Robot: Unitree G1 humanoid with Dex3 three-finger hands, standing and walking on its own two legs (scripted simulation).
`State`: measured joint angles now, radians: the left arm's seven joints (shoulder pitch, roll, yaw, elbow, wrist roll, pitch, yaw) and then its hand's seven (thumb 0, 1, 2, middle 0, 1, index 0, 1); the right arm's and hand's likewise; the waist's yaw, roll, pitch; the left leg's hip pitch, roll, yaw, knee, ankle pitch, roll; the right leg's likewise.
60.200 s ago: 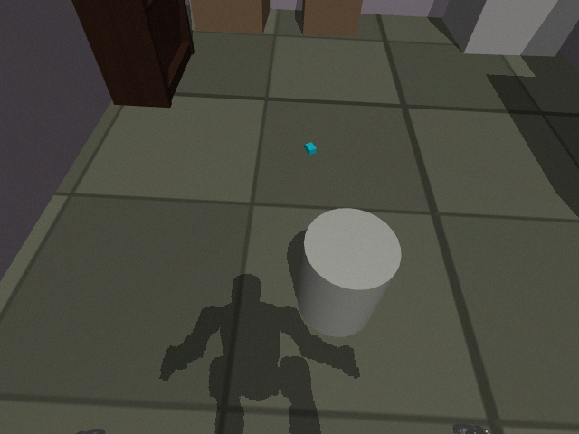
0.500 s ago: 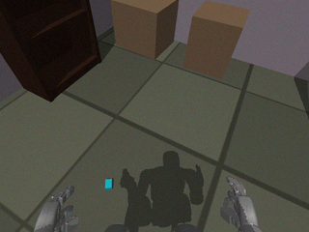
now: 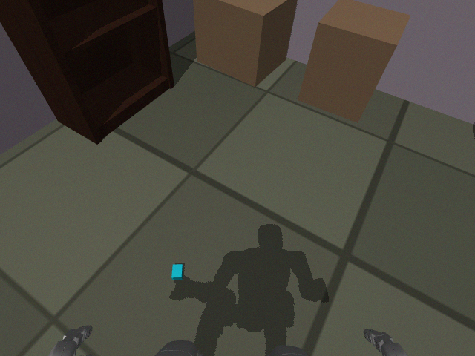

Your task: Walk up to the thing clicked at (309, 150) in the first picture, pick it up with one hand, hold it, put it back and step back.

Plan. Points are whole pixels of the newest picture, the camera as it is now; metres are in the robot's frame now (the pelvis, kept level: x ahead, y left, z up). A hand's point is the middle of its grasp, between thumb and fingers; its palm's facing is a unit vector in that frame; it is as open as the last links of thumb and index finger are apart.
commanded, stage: stand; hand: left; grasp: from above
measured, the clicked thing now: (177, 272) +0.48 +0.21 -0.73
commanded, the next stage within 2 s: none
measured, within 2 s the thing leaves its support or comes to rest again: neither
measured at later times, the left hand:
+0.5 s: hand out of the picture +0.04 +0.23 -0.13, palm faces +0.04 -0.94 -0.33, open 7.4 cm
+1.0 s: hand out of the picture +0.07 +0.23 -0.13, palm faces +0.03 -0.94 -0.33, open 7.4 cm
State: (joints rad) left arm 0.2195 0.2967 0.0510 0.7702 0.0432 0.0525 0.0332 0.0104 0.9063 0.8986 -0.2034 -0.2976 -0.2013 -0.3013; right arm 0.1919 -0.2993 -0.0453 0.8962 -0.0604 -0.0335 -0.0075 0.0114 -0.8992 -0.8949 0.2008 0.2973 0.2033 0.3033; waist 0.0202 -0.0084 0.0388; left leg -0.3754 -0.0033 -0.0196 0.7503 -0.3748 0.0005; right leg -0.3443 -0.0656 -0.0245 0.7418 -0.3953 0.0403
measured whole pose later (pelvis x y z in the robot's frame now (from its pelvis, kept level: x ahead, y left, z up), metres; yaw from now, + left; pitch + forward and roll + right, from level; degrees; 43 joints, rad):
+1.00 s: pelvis +0.01 -0.02 +0.03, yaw +1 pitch -4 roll +0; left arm 0.11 0.30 0.03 1.15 0.02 0.00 0.02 0.01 0.91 0.90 -0.20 -0.30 -0.20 -0.30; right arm 0.13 -0.32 -0.01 1.14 -0.02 0.00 -0.01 0.01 -0.90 -0.90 0.20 0.30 0.20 0.30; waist 0.00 0.02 0.06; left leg -0.11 0.02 -0.04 0.36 -0.19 -0.03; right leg -0.07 -0.04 -0.05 0.35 -0.21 0.02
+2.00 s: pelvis +0.02 -0.02 +0.03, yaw +0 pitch -2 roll +0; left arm 0.11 0.33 0.02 1.14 0.01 -0.01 0.00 0.01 0.91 0.90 -0.20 -0.30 -0.20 -0.30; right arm 0.11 -0.34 0.00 1.14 -0.02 -0.01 0.00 0.01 -0.90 -0.90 0.20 0.30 0.20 0.30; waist 0.00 0.01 0.05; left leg -0.10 0.03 -0.03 0.32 -0.18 -0.03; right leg -0.08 -0.03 -0.05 0.34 -0.22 0.01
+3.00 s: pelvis -0.13 +0.02 +0.01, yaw -4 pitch -3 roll +1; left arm 0.16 0.35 0.07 0.87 0.02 0.04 0.00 0.01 0.91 0.90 -0.21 -0.30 -0.20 -0.30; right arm 0.11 -0.39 -0.04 0.89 0.00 0.05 -0.01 0.01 -0.90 -0.89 0.20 0.30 0.20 0.30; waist 0.00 0.02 0.18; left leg -0.47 -0.11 -0.10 1.05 -0.49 0.00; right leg -0.27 0.01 0.04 0.65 -0.34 -0.03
